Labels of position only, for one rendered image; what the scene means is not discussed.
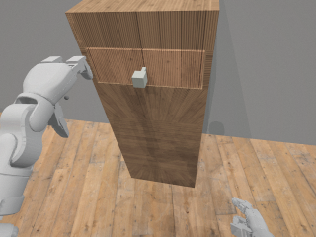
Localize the robot right hand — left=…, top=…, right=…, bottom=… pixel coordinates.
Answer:
left=230, top=197, right=269, bottom=237

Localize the handle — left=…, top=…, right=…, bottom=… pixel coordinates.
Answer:
left=131, top=67, right=148, bottom=88

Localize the drawer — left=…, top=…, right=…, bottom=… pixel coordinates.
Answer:
left=86, top=47, right=205, bottom=88

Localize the left robot upper arm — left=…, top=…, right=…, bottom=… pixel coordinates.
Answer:
left=0, top=223, right=19, bottom=237

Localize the left robot forearm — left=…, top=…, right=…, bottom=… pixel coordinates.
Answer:
left=0, top=92, right=55, bottom=220

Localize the cabinet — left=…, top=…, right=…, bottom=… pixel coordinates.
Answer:
left=65, top=0, right=220, bottom=188

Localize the robot left hand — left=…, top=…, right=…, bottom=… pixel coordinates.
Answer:
left=23, top=56, right=93, bottom=138

